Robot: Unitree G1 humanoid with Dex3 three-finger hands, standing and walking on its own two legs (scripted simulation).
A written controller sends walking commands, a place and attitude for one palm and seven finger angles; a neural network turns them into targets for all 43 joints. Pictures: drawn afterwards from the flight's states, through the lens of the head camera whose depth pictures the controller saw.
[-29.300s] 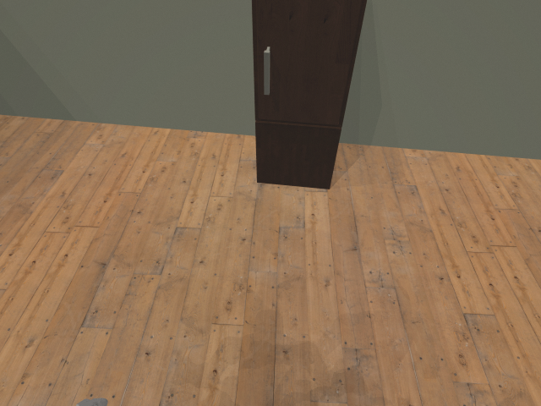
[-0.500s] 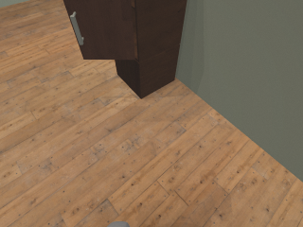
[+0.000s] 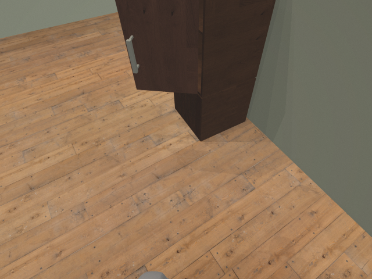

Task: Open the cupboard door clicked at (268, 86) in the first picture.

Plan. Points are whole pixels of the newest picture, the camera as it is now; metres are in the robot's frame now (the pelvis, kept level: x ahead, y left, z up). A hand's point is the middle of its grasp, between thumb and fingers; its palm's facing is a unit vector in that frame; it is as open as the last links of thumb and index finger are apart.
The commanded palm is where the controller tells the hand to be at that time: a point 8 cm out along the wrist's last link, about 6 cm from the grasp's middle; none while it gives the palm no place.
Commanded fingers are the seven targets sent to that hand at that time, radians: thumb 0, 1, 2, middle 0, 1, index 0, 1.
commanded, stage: take the last steps up to it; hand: left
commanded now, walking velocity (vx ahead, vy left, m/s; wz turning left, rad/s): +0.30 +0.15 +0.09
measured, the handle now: (133, 54) +1.08 +0.34 -0.11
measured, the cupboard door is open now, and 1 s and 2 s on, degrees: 53 53 53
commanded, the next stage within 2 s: come to a stop and stand still in 1.10 s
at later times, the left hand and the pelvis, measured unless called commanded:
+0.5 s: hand (96, 247) +0.22 +0.27 -0.17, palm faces +0.07 -0.98 -0.21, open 7.4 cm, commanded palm none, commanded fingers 0.00 0.90 0.90 -0.20 -0.30 -0.20 -0.30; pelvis +0.18 +0.08 +0.00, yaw +0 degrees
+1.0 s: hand (106, 207) +0.32 +0.27 -0.16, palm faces +0.11 -0.98 -0.18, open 7.3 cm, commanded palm none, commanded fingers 0.00 0.90 0.90 -0.20 -0.30 -0.20 -0.30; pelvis +0.37 +0.10 +0.01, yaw +1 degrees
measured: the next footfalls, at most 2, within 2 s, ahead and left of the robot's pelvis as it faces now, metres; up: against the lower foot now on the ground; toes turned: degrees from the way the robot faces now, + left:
left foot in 0.26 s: +0.21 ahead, +0.18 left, +0.00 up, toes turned +9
right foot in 0.64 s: +0.33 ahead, -0.03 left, +0.00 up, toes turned -8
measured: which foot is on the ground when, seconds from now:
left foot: up 0.00-0.24, down 0.26-0.64, up 0.66-1.00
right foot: down 0.00-0.26, up 0.28-0.62, down 0.64-1.00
